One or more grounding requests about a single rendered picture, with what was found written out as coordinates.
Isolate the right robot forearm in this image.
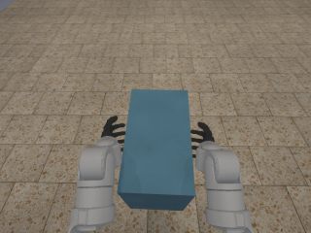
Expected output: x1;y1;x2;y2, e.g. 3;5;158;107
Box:
195;141;254;233

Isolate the robot left hand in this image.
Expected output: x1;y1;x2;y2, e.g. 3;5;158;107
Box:
101;116;125;151

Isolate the robot right hand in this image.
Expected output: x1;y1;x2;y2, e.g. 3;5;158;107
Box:
190;121;215;158

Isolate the left robot forearm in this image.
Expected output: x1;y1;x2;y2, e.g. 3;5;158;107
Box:
67;136;122;233

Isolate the carton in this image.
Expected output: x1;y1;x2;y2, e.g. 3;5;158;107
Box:
117;89;195;211

